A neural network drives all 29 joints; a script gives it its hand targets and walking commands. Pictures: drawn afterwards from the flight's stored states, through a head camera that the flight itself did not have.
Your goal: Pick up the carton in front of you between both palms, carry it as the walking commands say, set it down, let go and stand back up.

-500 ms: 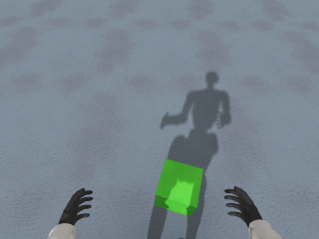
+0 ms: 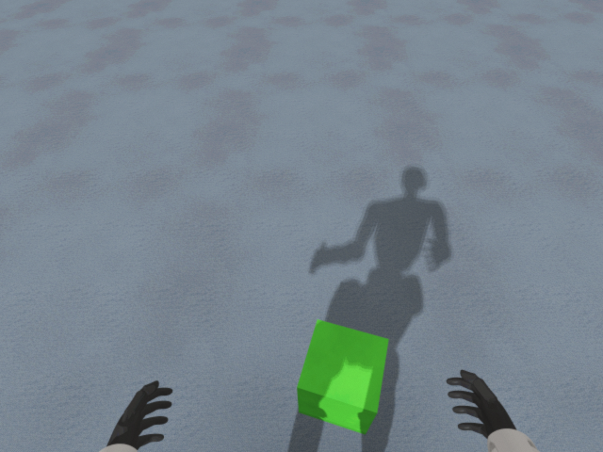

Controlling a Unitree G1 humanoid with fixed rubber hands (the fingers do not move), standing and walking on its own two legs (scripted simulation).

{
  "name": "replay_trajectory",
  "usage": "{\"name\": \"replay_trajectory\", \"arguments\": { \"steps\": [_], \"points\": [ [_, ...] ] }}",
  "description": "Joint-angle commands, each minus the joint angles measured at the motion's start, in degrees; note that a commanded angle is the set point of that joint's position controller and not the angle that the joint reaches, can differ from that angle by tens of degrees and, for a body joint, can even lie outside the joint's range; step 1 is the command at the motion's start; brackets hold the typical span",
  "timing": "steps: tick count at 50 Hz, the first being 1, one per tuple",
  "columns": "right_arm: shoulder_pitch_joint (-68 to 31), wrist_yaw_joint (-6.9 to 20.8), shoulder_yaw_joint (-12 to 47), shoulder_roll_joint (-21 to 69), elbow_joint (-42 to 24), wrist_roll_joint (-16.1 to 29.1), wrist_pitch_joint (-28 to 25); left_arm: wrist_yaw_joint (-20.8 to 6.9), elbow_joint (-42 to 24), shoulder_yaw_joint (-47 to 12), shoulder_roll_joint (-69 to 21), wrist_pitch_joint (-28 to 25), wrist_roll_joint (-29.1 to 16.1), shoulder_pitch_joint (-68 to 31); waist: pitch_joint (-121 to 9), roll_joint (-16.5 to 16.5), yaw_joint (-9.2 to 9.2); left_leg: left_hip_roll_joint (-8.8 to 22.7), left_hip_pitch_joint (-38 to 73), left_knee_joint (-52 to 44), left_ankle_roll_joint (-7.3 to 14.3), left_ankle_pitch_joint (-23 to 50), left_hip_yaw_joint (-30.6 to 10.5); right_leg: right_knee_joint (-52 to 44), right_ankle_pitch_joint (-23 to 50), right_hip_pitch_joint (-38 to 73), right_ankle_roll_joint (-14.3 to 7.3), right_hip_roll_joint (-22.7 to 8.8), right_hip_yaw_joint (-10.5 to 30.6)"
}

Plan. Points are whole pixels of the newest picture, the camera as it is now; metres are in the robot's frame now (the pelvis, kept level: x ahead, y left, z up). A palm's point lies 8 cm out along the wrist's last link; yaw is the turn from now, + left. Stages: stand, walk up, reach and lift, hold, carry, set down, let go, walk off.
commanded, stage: stand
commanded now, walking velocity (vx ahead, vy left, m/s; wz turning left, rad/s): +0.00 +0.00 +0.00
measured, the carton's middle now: (341, 377) +0.41 -0.11 -0.64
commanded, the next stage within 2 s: none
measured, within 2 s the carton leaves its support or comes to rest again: neither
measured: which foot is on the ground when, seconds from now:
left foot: down 0.00-1.00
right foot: down 0.00-1.00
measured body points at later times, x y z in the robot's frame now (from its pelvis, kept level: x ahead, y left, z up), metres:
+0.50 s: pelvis +0.03 -0.02 +0.00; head +0.04 -0.05 +0.45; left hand +0.14 +0.28 -0.09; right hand +0.18 -0.31 -0.11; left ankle -0.06 +0.12 -0.73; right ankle +0.02 -0.12 -0.73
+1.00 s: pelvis +0.01 -0.02 +0.01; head +0.01 -0.04 +0.46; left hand +0.10 +0.30 -0.09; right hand +0.14 -0.32 -0.11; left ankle -0.06 +0.12 -0.73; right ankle +0.02 -0.12 -0.73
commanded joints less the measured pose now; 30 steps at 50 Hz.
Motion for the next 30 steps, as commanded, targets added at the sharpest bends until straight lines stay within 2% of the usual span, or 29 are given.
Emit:
{"name": "replay_trajectory", "arguments": {
  "steps": [1, 2, 4, 8, 13, 20, 30],
  "points": [
    [-3.15, -0.75, -2.78, -9.09, -0.56, -1.02, -5.51, 1.06, 0.87, 4.45, 12.51, -2.48, 1.94, -1.23, 1.16, 0.03, 1.17, 2.92, -10.67, -6.30, -0.55, -8.99, -3.89, -4.55, -9.16, -1.35, -0.14, -4.17, 2.85],
    [-2.89, -0.56, -2.72, -9.08, 0.29, -0.87, -6.31, 0.96, 1.28, 4.28, 11.97, -3.00, 1.75, -2.18, 1.04, -1.36, 0.96, 2.98, -10.25, -5.58, -0.27, -8.59, -4.09, -4.97, -10.50, -2.31, -0.51, -4.22, 3.51],
    [-2.76, -0.15, -2.80, -9.71, 1.79, -0.73, -7.32, 0.40, 2.38, 4.21, 11.86, -3.73, 1.39, -3.00, -0.57, -2.60, 0.69, 2.90, -8.51, -4.33, 0.08, -3.96, -4.19, -5.10, -8.43, -1.93, -1.22, -4.61, 4.29],
    [-1.73, -0.32, -2.56, -10.69, 4.70, -0.54, -8.29, 0.34, 4.71, 4.50, 13.14, -4.24, 0.95, -2.85, -3.53, -3.83, 0.41, 2.64, -4.43, -1.96, -0.24, 7.70, -3.69, -4.25, 3.14, 0.49, -2.02, -5.84, 5.09],
    [-0.92, -1.05, -1.91, -12.20, 8.14, -0.20, -8.61, 0.90, 7.80, 4.48, 14.41, -4.15, 0.36, -1.91, -5.65, -3.11, 0.61, 3.45, -2.36, -1.61, -0.62, 17.78, -3.97, -2.08, 16.05, 4.66, -2.21, -6.27, 4.01],
    [-0.42, -1.71, -0.93, -13.39, 11.41, 0.13, -8.53, 1.16, 11.19, 4.25, 15.69, -3.92, 0.01, -2.46, -5.53, -2.89, 0.75, 3.76, -2.28, -2.26, -0.83, 20.50, -3.96, -2.68, 21.13, 8.10, -1.95, -6.92, 4.10],
    [-1.41, -2.06, -0.41, -14.52, 14.45, 0.39, -8.96, 0.95, 15.09, 3.88, 15.93, -4.02, -0.23, -4.95, -4.36, -1.52, 1.11, 4.63, -2.47, -5.18, -0.71, 20.68, -4.75, -3.90, 19.28, 9.94, -1.87, -6.77, 3.59]
  ]
}}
